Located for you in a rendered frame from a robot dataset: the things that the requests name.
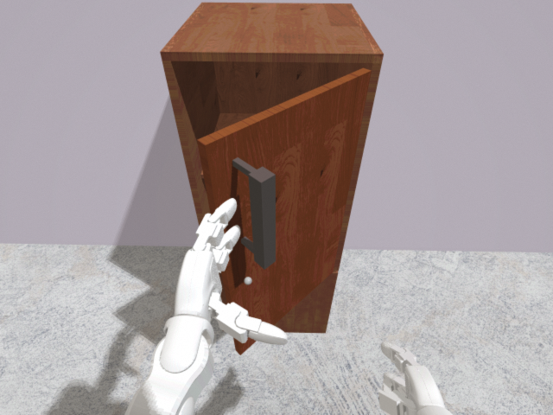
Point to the handle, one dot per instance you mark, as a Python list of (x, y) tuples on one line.
[(262, 186)]

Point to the cupboard door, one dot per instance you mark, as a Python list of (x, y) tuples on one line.
[(309, 143)]

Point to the left robot hand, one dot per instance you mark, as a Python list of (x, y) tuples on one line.
[(199, 277)]

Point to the robot left forearm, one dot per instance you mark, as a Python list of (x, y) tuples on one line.
[(181, 366)]

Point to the right robot hand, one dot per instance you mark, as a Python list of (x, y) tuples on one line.
[(407, 397)]

